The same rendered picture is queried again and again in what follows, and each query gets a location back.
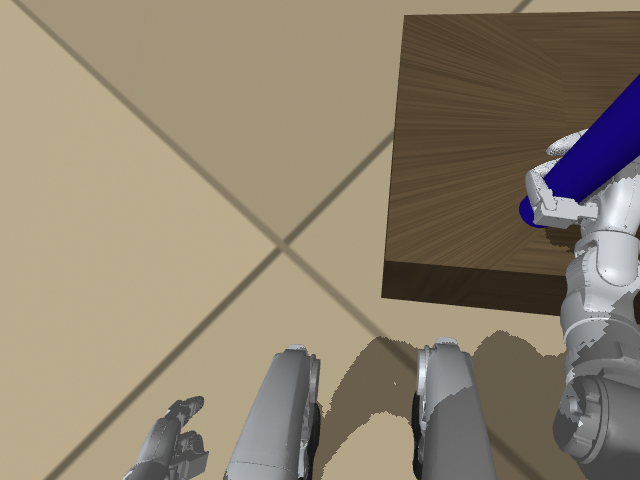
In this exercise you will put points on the right robot arm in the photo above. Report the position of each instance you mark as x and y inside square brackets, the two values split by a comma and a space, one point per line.
[598, 420]

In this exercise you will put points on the left robot foot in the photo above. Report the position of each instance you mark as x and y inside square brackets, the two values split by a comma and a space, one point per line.
[312, 444]

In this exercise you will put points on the left robot arm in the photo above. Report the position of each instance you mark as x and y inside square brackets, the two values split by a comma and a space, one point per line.
[148, 471]

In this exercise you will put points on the left robot hand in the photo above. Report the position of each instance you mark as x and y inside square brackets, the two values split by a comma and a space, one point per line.
[164, 443]

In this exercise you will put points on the right robot hand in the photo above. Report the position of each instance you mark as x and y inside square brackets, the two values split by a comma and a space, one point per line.
[615, 205]

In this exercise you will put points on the can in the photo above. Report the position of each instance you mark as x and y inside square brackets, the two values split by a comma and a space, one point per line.
[609, 145]

